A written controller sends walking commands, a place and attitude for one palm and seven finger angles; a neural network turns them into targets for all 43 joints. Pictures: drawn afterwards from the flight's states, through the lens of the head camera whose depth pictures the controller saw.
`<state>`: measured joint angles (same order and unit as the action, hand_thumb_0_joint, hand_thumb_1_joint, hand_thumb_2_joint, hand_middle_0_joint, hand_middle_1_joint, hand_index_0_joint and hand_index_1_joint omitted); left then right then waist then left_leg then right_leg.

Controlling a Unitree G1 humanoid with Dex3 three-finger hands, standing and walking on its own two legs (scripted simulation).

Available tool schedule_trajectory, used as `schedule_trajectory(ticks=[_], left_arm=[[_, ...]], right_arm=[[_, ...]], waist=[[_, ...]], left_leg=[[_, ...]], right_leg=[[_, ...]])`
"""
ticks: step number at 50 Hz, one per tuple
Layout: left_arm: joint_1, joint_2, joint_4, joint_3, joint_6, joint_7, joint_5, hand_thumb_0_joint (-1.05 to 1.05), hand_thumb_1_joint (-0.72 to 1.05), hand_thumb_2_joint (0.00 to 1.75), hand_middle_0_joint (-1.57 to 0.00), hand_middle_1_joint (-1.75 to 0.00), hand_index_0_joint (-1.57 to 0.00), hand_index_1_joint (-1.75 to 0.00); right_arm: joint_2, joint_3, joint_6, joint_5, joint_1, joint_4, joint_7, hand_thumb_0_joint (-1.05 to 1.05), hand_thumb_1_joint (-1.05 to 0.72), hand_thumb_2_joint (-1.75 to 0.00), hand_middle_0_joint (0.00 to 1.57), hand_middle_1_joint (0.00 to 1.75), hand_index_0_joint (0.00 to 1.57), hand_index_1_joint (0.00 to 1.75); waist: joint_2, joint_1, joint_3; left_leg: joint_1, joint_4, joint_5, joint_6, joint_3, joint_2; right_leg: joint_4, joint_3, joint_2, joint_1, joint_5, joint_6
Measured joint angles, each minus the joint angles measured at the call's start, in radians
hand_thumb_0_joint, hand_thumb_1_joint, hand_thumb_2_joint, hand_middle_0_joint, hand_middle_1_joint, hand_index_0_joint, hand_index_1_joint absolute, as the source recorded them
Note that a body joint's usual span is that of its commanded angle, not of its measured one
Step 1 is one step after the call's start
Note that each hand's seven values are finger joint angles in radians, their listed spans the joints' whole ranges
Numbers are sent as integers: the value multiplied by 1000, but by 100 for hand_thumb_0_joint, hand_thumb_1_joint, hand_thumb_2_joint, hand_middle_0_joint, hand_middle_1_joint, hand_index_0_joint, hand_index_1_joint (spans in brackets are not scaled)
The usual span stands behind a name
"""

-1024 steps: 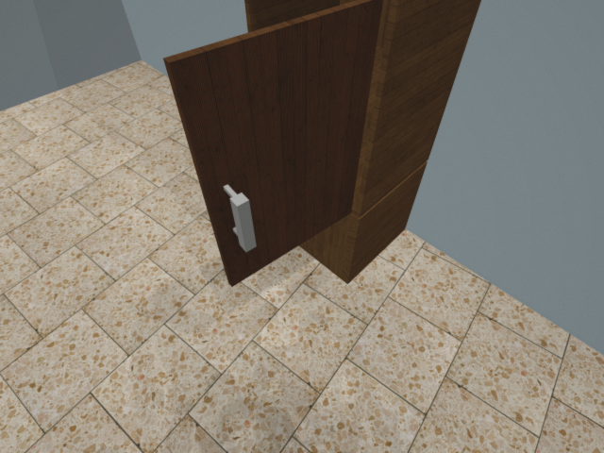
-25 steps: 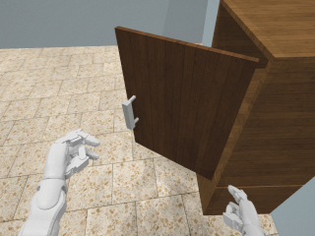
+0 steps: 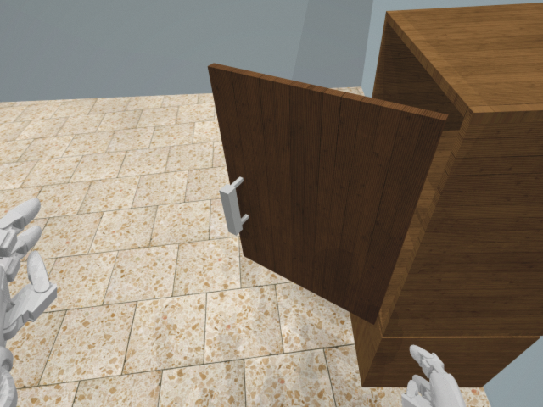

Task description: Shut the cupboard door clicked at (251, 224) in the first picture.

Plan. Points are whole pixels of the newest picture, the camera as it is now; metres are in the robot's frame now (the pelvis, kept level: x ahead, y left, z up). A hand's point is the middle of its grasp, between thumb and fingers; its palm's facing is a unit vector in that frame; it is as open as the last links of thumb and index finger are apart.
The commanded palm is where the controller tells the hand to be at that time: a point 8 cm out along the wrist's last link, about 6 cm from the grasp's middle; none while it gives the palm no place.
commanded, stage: draw the hand back to the body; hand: left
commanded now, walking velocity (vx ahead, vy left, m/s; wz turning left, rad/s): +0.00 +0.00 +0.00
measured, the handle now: (237, 205) +0.58 +0.18 -0.08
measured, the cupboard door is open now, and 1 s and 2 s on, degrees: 58 58 58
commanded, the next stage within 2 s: step back with the hand held close in 0.24 s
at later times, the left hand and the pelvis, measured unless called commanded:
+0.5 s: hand (59, 290) +0.19 +0.27 +0.16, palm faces +0.45 -0.78 -0.45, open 7.4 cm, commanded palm +0.13 +0.30 +0.17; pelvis -0.01 +0.00 +0.00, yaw +1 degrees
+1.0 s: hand (4, 339) +0.13 +0.30 +0.15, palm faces +0.43 -0.77 -0.47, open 7.4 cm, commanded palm +0.07 +0.33 +0.17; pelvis -0.07 +0.03 -0.01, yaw +0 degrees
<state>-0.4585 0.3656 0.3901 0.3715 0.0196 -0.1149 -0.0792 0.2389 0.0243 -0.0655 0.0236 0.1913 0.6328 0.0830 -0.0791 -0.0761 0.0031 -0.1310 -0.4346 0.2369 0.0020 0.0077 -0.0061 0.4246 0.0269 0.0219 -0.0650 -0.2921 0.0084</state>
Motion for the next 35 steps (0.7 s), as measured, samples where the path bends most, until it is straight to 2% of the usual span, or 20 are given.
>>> schedule_trajectory(ticks=[8,19,26,35], left_arm=[[8,-22,-11,-43,-3,6,3,1,89,90,-22,-32,-23,-32],[2,-2,3,-16,22,12,-2,1,89,90,-21,-31,-21,-31],[-40,10,2,11,91,7,4,1,89,90,-21,-31,-21,-31],[-85,56,39,23,100,-3,-4,1,89,90,-21,-31,-21,-31]], right_arm=[[-6,-2,-22,-3,-8,5,11,1,-90,-90,20,30,20,30],[-20,2,-31,-5,-8,-1,5,1,-90,-90,20,30,20,30],[1,-17,38,-9,-16,-16,3,1,-90,-90,20,30,20,30],[4,-37,99,-4,-18,-50,26,1,-90,-90,20,30,20,30]], waist=[[17,7,3],[14,12,5],[-2,49,-31],[28,60,-17]], left_leg=[[5,1,-4,7,1,-9],[9,9,-10,11,6,-17],[-111,-68,11,2,-16,-15],[-159,-68,-12,-26,12,15]], right_leg=[[2,-2,-9,2,4,-7],[-8,-7,-17,4,13,-11],[16,14,-16,-83,13,-1],[56,-12,18,-155,21,28]])
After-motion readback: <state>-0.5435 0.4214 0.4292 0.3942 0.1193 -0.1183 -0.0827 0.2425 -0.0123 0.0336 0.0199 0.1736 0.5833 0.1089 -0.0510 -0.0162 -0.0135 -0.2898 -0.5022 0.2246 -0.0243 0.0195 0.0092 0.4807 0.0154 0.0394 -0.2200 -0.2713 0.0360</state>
